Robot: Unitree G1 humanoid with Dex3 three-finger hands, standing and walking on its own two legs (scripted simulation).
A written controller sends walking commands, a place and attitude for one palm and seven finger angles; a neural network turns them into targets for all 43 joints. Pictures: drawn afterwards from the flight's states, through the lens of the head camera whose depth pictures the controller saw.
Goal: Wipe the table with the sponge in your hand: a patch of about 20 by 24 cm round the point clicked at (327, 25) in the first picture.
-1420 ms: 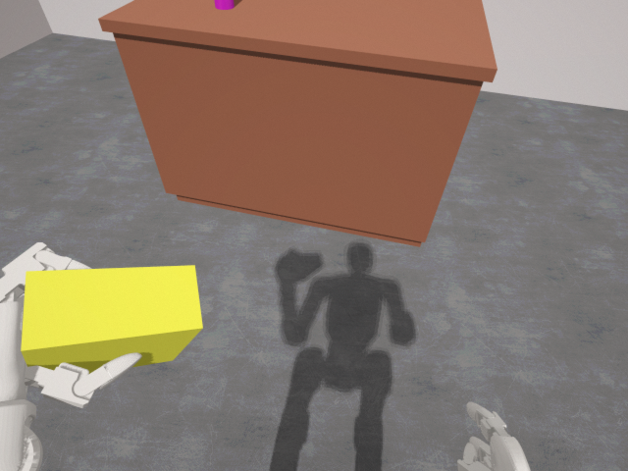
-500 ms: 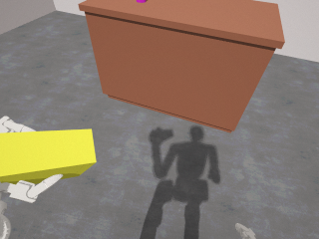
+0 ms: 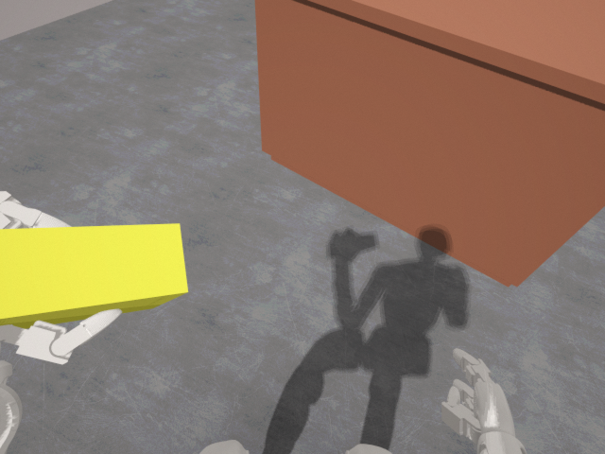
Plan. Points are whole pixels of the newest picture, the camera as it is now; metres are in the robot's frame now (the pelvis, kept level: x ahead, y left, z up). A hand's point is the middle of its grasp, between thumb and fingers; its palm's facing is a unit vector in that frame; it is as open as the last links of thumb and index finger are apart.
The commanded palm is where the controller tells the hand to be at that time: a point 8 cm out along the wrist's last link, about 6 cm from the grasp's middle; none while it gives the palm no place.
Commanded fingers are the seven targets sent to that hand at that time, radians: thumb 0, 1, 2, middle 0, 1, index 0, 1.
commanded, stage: walk to a spot facing it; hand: left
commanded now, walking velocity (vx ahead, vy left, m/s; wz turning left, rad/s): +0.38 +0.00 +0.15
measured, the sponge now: (118, 276) +0.25 +0.20 +0.16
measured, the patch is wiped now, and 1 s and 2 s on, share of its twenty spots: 0.00 0.00 0.00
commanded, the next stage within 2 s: turn to face it in 1.78 s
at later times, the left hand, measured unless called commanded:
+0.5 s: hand (144, 185) +0.33 +0.19 +0.19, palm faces +0.49 -0.75 -0.44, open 10.1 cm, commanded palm +0.27 +0.24 +0.20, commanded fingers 0.00 0.10 1.30 -1.20 -1.60 -1.20 -1.60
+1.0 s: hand (155, 128) +0.43 +0.21 +0.19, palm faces +0.66 -0.62 -0.43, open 10.1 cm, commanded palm +0.36 +0.23 +0.20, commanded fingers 0.00 0.10 1.30 -1.20 -1.60 -1.20 -1.60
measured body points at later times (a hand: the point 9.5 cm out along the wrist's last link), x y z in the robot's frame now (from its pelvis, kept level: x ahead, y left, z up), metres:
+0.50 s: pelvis +0.15 -0.06 +0.02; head +0.18 -0.06 +0.47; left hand +0.30 +0.23 +0.22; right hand +0.33 -0.31 -0.08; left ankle +0.20 +0.08 -0.67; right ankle +0.14 -0.15 -0.72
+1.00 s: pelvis +0.29 -0.08 +0.00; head +0.31 -0.10 +0.45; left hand +0.39 +0.24 +0.21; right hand +0.50 -0.23 -0.11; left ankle +0.25 +0.05 -0.68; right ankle +0.36 -0.19 -0.72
